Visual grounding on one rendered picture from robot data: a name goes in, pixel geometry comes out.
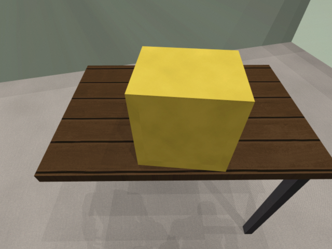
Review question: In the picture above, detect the carton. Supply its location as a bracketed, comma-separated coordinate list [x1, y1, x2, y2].
[125, 46, 255, 172]

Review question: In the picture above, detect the table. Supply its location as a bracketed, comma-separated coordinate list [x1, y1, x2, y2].
[34, 65, 332, 234]

